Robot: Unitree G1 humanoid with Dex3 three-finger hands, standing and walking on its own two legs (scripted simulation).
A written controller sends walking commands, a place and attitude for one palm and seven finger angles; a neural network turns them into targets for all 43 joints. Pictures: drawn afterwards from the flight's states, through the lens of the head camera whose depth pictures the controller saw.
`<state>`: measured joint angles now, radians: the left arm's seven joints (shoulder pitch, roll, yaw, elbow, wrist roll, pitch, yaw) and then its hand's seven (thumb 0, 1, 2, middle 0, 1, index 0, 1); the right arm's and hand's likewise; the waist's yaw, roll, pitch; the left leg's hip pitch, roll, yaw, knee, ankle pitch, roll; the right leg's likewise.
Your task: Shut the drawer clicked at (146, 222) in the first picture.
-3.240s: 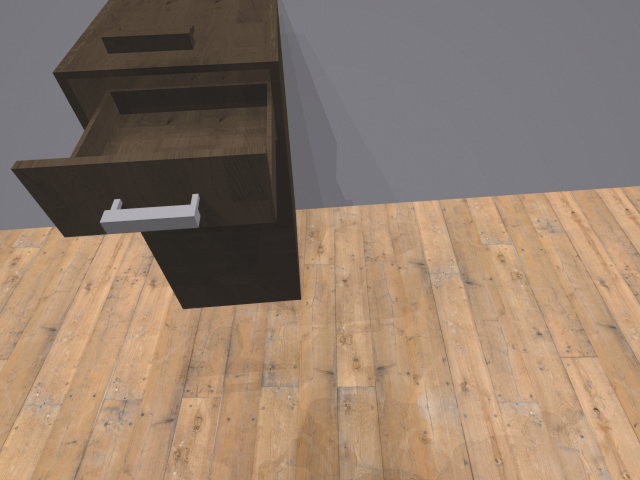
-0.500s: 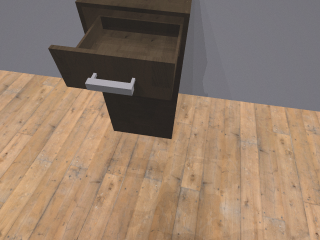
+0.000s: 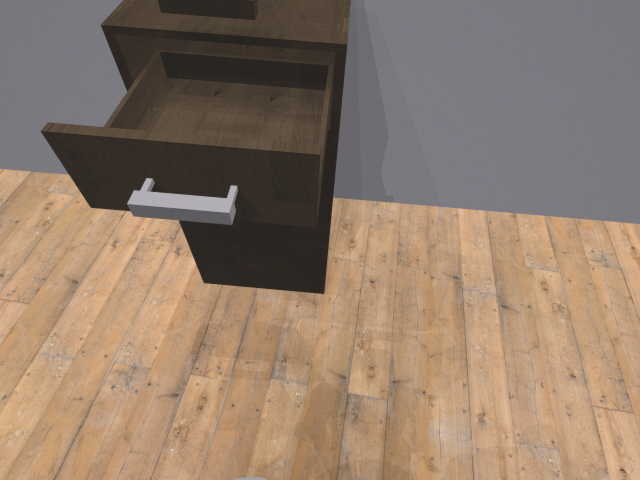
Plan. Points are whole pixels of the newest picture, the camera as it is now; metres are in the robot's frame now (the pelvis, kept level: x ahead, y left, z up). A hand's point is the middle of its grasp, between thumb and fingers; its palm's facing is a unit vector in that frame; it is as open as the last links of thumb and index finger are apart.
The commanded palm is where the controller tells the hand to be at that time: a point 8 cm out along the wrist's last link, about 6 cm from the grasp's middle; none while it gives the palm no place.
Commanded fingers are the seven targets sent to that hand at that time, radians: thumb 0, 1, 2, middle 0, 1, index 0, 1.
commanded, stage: take the last steps up to it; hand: left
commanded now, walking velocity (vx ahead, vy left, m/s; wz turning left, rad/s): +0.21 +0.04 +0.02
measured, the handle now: (187, 197) +0.47 +0.24 +0.04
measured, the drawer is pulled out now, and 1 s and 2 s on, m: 0.27 0.27 0.27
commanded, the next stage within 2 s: come to a stop and stand still in 0.24 s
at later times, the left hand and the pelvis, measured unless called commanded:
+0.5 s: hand (214, 458) +0.16 +0.16 -0.17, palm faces +0.09 -0.97 -0.21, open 7.3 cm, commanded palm none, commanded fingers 0.00 0.90 0.90 -0.20 -0.30 -0.20 -0.30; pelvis +0.13 -0.02 +0.00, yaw +2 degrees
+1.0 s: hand (221, 467) +0.15 +0.15 -0.15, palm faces +0.12 -0.96 -0.26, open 7.4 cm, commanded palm none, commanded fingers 0.00 0.90 0.90 -0.20 -0.30 -0.20 -0.30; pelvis +0.13 -0.04 +0.02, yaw +3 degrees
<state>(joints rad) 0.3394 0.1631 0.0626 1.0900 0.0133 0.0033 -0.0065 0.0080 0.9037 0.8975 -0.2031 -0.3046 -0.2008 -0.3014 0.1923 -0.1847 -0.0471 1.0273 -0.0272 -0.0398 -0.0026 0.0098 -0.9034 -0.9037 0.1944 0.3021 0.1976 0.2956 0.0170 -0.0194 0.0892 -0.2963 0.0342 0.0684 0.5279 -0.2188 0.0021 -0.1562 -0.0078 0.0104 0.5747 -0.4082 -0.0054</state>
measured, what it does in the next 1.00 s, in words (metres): walks ahead: right foot, then left foot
